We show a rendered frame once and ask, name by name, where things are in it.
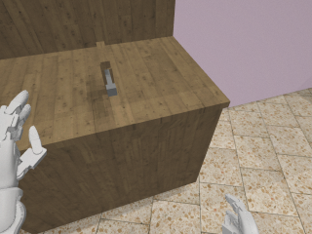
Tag tap lever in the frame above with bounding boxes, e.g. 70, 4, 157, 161
104, 69, 118, 97

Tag left robot forearm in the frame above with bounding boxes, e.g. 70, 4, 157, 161
0, 187, 26, 234

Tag robot left hand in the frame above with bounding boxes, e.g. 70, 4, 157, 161
0, 90, 47, 189

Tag counter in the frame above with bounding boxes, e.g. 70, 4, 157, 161
0, 0, 230, 234

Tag robot right hand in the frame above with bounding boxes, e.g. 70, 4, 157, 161
221, 193, 259, 234

